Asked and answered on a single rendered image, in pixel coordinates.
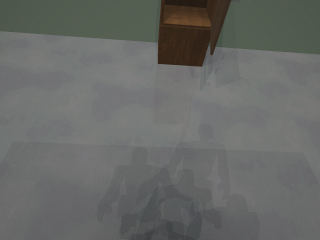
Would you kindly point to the cupboard door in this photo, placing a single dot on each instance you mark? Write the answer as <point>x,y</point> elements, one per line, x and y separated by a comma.
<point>217,22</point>

